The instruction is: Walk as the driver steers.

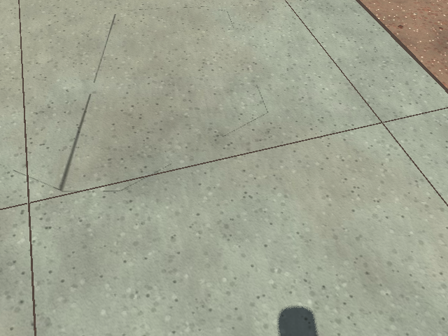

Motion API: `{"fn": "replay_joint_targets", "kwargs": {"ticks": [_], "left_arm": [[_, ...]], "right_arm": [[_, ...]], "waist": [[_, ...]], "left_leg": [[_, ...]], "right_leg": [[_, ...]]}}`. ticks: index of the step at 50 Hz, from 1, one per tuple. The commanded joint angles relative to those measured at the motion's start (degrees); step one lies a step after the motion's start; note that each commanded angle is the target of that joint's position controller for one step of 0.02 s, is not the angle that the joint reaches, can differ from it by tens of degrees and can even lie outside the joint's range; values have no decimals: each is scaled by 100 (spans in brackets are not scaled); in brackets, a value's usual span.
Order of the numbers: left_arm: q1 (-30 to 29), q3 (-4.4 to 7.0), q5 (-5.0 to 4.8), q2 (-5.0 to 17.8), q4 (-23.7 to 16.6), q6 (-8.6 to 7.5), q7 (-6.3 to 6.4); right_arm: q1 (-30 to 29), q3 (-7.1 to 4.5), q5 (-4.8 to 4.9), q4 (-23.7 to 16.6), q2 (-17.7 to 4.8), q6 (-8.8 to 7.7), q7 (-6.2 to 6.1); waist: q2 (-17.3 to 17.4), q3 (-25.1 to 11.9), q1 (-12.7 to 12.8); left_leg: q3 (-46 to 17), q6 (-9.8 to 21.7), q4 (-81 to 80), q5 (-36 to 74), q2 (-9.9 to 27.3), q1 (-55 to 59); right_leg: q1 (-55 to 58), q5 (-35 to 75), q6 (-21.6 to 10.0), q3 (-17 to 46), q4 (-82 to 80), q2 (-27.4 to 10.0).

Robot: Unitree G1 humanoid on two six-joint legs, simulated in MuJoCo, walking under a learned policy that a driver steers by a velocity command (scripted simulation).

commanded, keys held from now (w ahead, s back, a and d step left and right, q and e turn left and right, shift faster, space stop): w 0.38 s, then w+q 0.62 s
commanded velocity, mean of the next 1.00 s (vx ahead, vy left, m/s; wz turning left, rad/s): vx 0.50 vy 0.00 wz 0.24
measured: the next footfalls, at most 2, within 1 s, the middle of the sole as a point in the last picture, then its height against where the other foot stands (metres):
right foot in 0.38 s outside the picture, level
left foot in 0.92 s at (186, 278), level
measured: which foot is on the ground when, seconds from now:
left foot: down 0.00-0.40, up 0.42-0.90, down 0.92-1.00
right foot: up 0.00-0.36, down 0.38-0.94, up 0.96-1.00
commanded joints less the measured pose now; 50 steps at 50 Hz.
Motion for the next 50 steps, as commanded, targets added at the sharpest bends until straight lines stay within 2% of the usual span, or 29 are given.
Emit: {"fn": "replay_joint_targets", "kwargs": {"ticks": [1,4,8,13,16,17,18,19,20,21,22,23,24,25,26,29,32,35,38,40,41,43,44,45,46,47,48,49,50], "left_arm": [[182,125,47,389,-318,20,36],[-349,97,91,318,-475,35,54],[-1088,21,67,132,-619,-49,-30],[-1813,-4,1,166,-861,-121,-185],[-1634,49,13,344,-859,-155,-250],[-1251,113,29,466,-756,-163,-243],[-445,242,49,687,-494,-161,-207],[574,364,101,1041,-261,-144,-151],[980,485,118,1555,-148,-106,-136],[1019,333,64,982,-174,-95,-130],[585,243,69,759,-217,-108,-107],[177,197,96,630,-272,-116,-89],[-135,140,128,425,-262,-141,-106],[-322,115,171,345,-249,-202,-105],[-432,112,175,280,-220,-244,-119],[-444,160,197,404,-55,-326,-88],[-346,190,214,509,78,-310,-14],[-274,200,177,606,156,-271,50],[76,241,113,719,335,-168,86],[207,271,61,773,418,-59,91],[196,288,39,814,431,-5,100],[50,338,8,977,380,89,146],[-18,359,2,1047,351,141,175],[-125,359,-10,1078,318,186,196],[-157,319,21,1015,245,165,216],[374,58,241,162,-36,17,107],[25,26,76,325,-140,-252,12],[-597,118,-149,663,-314,-421,-63],[-745,88,-153,620,-373,-500,-61]], "right_arm": [[-39,-140,1,-252,-679,-136,-25],[155,-192,22,-115,-861,-137,-105],[446,-201,87,38,-949,-76,-179],[925,-235,139,322,-1026,69,-207],[855,-291,162,379,-1124,160,-248],[736,-304,167,362,-1170,186,-261],[662,-270,153,342,-1086,219,-269],[696,-159,53,221,-844,217,-280],[1433,57,29,143,-144,96,-217],[1190,-26,139,256,-533,-24,-183],[669,-151,316,68,-942,-96,-153],[335,-150,336,-15,-921,-111,-168],[168,-173,247,-28,-851,-74,-191],[336,-207,225,10,-790,4,-207],[500,-198,220,83,-675,91,-213],[410,-195,214,27,-463,250,-239],[63,-202,167,-120,-407,239,-202],[-498,-145,140,-312,-277,196,-94],[-1049,-93,138,-598,-191,194,4],[-1261,-94,146,-784,-215,202,78],[-1286,-110,151,-863,-248,207,116],[-1052,-199,153,-934,-419,235,161],[-657,-285,163,-886,-563,255,162],[87,-429,182,-728,-803,264,131],[1051,-633,185,-495,-1200,300,28],[1182,-766,226,-444,-1855,308,-64],[1226,-646,173,-644,-1578,229,-49],[1073,-534,110,-635,-1202,161,-44],[753,-486,127,-673,-1010,109,-48]], "waist": [[739,-297,127],[535,-98,38],[516,46,-221],[524,267,-438],[635,126,-199],[691,-114,48],[601,-623,453],[210,-1459,828],[-1215,-2182,548],[-1050,-2308,763],[-710,-1377,738],[-350,-892,571],[-128,-444,418],[-405,-370,201],[-424,-301,107],[-216,-64,1],[-114,41,73],[-51,183,276],[55,359,500],[34,406,528],[-10,382,476],[-220,91,227],[-321,-172,-25],[-279,-561,-458],[56,-1056,-927],[1588,-1505,-375],[1244,-2334,-538],[885,-1662,-707],[473,-1124,-493]], "left_leg": [[-1657,1025,-1658,412,1493,718],[-1250,1042,-1846,967,1457,832],[-697,811,-1893,1074,1211,967],[-748,775,-1616,1118,1547,1767],[-797,635,-1126,2000,1734,2224],[-702,555,-674,2890,1653,2236],[-481,412,268,3522,1372,2020],[-265,221,1811,2527,1070,1017],[-123,-204,4021,-658,3,-1477],[-972,-155,4790,-2364,15,-2178],[-1035,-60,4994,-2016,316,-2589],[-873,-42,4769,-1492,627,-2470],[-839,-62,4411,-1118,791,-2313],[-912,-96,4185,-834,960,-1930],[-924,-147,4081,-706,1004,-1675],[-967,-275,3741,-234,1005,-1887],[-957,-341,2849,690,943,-2155],[-533,-305,1825,1427,867,-1931],[-322,-199,1269,1399,822,-2160],[-189,-88,1069,1029,759,-2351],[-92,-10,1006,770,690,-2307],[245,198,1018,174,359,-1718],[394,327,1061,-111,141,-1168],[445,511,816,-11,-87,-144],[-126,780,486,196,47,1540],[-3056,1779,276,-338,1553,3688],[-5145,2299,-735,-1008,2185,4289],[-4348,1934,-888,-709,2015,3914],[-3582,1700,-862,-282,1767,3115]], "right_leg": [[-790,496,89,218,-255,-461],[-1201,1290,254,175,-1143,-504],[-952,2424,275,-47,-2604,-304],[-1041,2337,140,-87,-3419,-125],[-676,1693,-93,-135,-3643,4],[-77,1569,-203,-287,-3735,168],[1065,1668,-369,-439,-3846,324],[2814,1836,-689,302,-3568,-375],[4965,704,-1618,2957,-3955,-1778],[4928,-65,-1596,3852,-4615,-1951],[4180,-149,-1314,3006,-4763,-1803],[3377,201,-1149,2277,-4923,-1596],[2683,546,-1034,1739,-5194,-1359],[2249,914,-973,1353,-5360,-1251],[1975,1149,-956,1055,-5527,-1150],[1722,1866,-976,319,-5793,-1109],[1909,2280,-891,-297,-5866,-996],[1986,2353,-747,-831,-5948,-883],[2620,2602,-729,-1028,-5806,-1094],[3146,3047,-685,-1118,-5541,-1254],[3331,3513,-637,-1179,-5343,-1314],[3519,5356,-509,-1336,-4643,-1332],[3503,6178,-443,-1395,-3996,-1301],[3199,6354,-314,-1496,-2968,-1157],[2099,5201,-77,-1522,-1442,-913],[-618,118,316,-1317,709,142],[-1555,-1484,312,98,1675,665],[-2080,-1029,136,412,1639,288],[-1979,-537,31,378,1139,23]]}}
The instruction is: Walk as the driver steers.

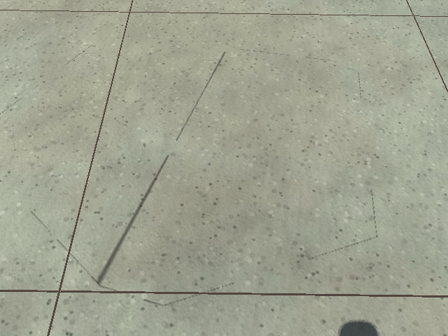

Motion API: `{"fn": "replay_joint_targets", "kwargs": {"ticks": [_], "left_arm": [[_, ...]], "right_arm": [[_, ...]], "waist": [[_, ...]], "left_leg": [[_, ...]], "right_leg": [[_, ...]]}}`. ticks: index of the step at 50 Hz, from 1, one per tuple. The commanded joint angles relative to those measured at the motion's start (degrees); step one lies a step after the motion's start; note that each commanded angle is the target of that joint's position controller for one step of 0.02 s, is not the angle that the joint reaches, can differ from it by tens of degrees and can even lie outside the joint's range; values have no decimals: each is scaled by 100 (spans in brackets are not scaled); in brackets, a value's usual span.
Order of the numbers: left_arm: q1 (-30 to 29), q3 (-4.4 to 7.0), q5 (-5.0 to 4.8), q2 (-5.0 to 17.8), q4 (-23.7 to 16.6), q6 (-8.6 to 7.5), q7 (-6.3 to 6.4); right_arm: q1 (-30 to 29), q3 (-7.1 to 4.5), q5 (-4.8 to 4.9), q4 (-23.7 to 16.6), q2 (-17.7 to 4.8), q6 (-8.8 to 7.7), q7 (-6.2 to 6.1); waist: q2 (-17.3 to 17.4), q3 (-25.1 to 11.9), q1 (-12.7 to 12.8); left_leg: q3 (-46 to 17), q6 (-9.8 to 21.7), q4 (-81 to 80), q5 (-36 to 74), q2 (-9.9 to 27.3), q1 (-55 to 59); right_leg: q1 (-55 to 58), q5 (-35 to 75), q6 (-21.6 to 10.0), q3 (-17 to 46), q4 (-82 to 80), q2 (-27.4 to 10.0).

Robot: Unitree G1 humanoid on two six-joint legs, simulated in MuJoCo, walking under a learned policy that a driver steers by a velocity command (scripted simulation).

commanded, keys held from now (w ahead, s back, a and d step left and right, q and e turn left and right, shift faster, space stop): w+q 0.18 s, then w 0.82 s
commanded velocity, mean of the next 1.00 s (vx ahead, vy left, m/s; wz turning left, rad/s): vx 0.50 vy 0.00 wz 0.23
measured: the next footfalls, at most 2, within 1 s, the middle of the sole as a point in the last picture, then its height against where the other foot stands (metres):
right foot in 0.40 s outside the picture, level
left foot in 0.92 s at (175, 263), level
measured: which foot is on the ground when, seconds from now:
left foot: down 0.00-0.42, up 0.44-0.90, down 0.92-1.00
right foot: up 0.00-0.38, down 0.40-0.92, up 0.94-1.00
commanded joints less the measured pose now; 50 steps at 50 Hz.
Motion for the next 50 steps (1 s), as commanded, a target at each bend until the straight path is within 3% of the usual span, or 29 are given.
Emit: {"fn": "replay_joint_targets", "kwargs": {"ticks": [1,2,5,7,11,16,18,19,20,21,22,23,24,25,26,27,29,31,34,36,40,43,44,45,46,47,48,49,50], "left_arm": [[-589,102,17,691,-755,-429,-35],[-494,158,110,777,-717,-368,-18],[-392,149,200,602,-748,-165,-15],[-787,91,218,455,-895,-113,2],[-1515,-3,151,287,-1079,-149,-80],[-1782,57,108,554,-1213,-256,-193],[-1480,107,107,668,-1155,-300,-201],[-985,184,135,790,-1006,-321,-179],[-211,267,204,1010,-867,-345,-155],[618,401,270,1511,-737,-324,-143],[997,396,103,1351,-475,-254,-212],[715,262,-7,919,-547,-232,-218],[341,195,53,731,-639,-181,-194],[57,138,118,616,-661,-144,-191],[-103,87,168,490,-675,-148,-181],[-153,63,197,452,-663,-152,-176],[-78,74,141,519,-582,-177,-164],[26,126,100,717,-499,-179,-125],[197,152,56,837,-395,-124,-82],[407,153,17,882,-294,-90,-69],[813,153,-17,919,-64,17,-59],[787,199,-22,1055,11,115,-19],[673,206,-32,1098,-1,142,-5],[648,163,-9,998,-26,158,5],[617,40,134,724,-194,138,16],[1338,-169,128,37,-273,8,-30],[1021,-37,7,646,-187,-100,-76],[463,43,-111,906,-375,-168,-107],[156,32,-84,841,-429,-186,-90]], "right_arm": [[850,-219,-15,-166,-743,-123,-61],[594,-158,-67,-269,-585,-136,-87],[536,-179,-56,-347,-726,-141,-166],[693,-233,-38,-320,-909,-130,-249],[1011,-230,-16,-229,-893,-70,-311],[1427,-186,-17,32,-782,-50,-307],[1372,-198,-39,56,-823,-12,-314],[1304,-167,-44,31,-749,1,-311],[1256,-78,-85,-43,-553,-1,-298],[1851,31,-56,-118,-248,-59,-301],[2103,69,35,-82,-257,-115,-300],[1591,-36,102,-125,-750,-144,-290],[1035,-40,81,-251,-797,-155,-283],[725,-33,-7,-336,-730,-173,-272],[682,-58,-73,-343,-681,-171,-263],[780,-48,-69,-319,-574,-159,-248],[856,-4,-65,-295,-377,-128,-239],[523,46,-100,-421,-287,-129,-248],[-3,114,-96,-527,-163,-170,-209],[-367,140,-64,-602,-129,-199,-166],[-932,138,-4,-802,-191,-241,-64],[-794,75,-14,-823,-379,-277,-7],[-352,1,-39,-704,-510,-283,-18],[472,-133,-65,-447,-769,-275,-60],[1539,-254,-136,-255,-1178,-250,-125],[1758,-323,-132,-132,-1599,-214,-106],[1814,-187,-62,-137,-1014,-190,-102],[1387,-105,-60,-175,-836,-198,-117],[1019,-66,-93,-216,-743,-200,-118]], "waist": [[-29,-920,-349],[60,-794,-143],[104,-601,58],[151,-438,-39],[427,-386,-402],[561,-298,-502],[713,-315,-296],[692,-550,-32],[487,-1221,328],[-672,-2156,342],[-1791,-2347,361],[-1028,-1493,469],[-578,-929,440],[-329,-481,311],[-377,-367,160],[-491,-365,54],[-573,-412,-13],[-462,-337,39],[-393,-291,204],[-378,-228,345],[-394,-64,487],[-493,-178,243],[-504,-444,-54],[-399,-987,-439],[171,-1860,-838],[1739,-2537,-452],[1211,-2432,-701],[912,-1527,-653],[491,-1082,-497]], "left_leg": [[-2975,1249,-1873,515,1672,3052],[-2621,1184,-1983,1028,1518,2470],[-2181,1192,-2234,1673,1325,1603],[-1867,1085,-2292,1718,1142,1279],[-1515,676,-2216,930,824,1012],[-2038,551,-1694,703,1297,1929],[-2162,457,-1357,1293,1399,2187],[-2037,345,-844,2048,1186,2206],[-1755,169,293,2094,882,1830],[-1159,-272,2288,589,142,128],[-1093,-469,3522,-2199,-197,-1236],[-1334,-422,3977,-1980,142,-1853],[-1098,-391,3942,-1506,409,-1912],[-911,-395,3585,-1140,619,-1814],[-890,-400,3204,-858,819,-1562],[-840,-423,2989,-716,904,-1280],[-692,-502,2579,-589,969,-1139],[-593,-612,1929,-188,1023,-1288],[-458,-674,795,792,957,-1098],[-347,-689,192,1293,832,-851],[-326,-573,-375,1296,697,-852],[-261,-339,-659,730,565,-444],[-110,-214,-825,708,413,252],[-61,-33,-858,825,372,1485],[-1153,353,-591,1082,1382,3247],[-3788,1292,-1155,64,2622,4983],[-4261,1241,-1585,-812,2550,4865],[-3425,995,-1721,-666,2339,4129],[-2799,864,-1856,-148,2087,3346]], "right_leg": [[-2986,465,-157,724,464,-322],[-2543,665,-110,752,120,-454],[-2116,946,165,600,-653,-457],[-2112,1584,331,496,-1483,-350],[-1511,3258,364,376,-3135,-15],[-1568,2969,50,526,-3730,-15],[-1267,2484,-160,402,-3878,47],[-611,2452,-323,276,-4057,152],[626,2586,-637,697,-3858,-314],[2749,2121,-1445,2628,-3876,-1482],[3384,605,-1917,4600,-4769,-2093],[2837,-327,-1665,4323,-4972,-1960],[2122,-125,-1440,3518,-5031,-1730],[1389,487,-1375,2936,-5198,-1482],[972,1015,-1313,2564,-5309,-1302],[711,1407,-1280,2293,-5420,-1153],[537,2024,-1355,1876,-5592,-1058],[526,2561,-1423,1567,-5741,-1070],[541,2910,-1275,1042,-5807,-880],[555,2939,-1192,822,-5783,-810],[1104,3007,-1123,887,-5567,-1084],[1541,3891,-969,903,-5081,-1261],[1513,4771,-871,748,-4557,-1148],[1196,5201,-721,523,-3594,-872],[48,3810,-509,284,-1875,-553],[-2173,-139,-168,232,50,467],[-2867,-662,-207,876,703,224],[-3215,-185,-267,773,768,-55],[-3060,331,-253,623,527,-307]]}}
Over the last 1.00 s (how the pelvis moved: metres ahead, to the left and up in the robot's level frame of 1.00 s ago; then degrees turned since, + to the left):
0.56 0.01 -0.02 18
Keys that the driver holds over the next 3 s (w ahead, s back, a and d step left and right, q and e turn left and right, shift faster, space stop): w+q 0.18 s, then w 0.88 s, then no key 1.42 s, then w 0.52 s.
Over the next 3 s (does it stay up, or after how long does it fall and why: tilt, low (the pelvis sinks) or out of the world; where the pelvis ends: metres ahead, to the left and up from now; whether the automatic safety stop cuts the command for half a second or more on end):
stays up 0.95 0.11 0.02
